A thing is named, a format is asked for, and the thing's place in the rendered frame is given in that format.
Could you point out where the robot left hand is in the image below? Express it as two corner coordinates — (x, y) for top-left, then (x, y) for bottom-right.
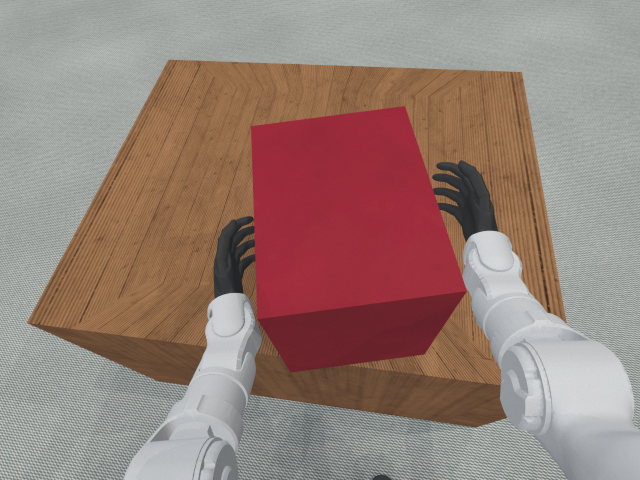
(214, 216), (255, 298)

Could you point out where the right robot upper arm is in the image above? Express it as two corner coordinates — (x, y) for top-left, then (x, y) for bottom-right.
(500, 340), (640, 480)

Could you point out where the robot right hand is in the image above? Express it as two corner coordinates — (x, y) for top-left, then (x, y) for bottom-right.
(432, 160), (498, 242)

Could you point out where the left robot upper arm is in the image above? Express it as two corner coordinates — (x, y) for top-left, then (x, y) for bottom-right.
(125, 436), (238, 480)

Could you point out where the right robot forearm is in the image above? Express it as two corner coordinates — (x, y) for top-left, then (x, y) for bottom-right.
(462, 231), (634, 419)

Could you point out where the carton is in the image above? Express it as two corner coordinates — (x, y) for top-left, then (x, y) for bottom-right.
(251, 106), (467, 372)

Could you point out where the left robot forearm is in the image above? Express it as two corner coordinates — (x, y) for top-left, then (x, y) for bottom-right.
(123, 293), (262, 480)

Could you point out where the pedestal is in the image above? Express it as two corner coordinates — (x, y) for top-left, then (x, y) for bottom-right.
(27, 60), (567, 427)

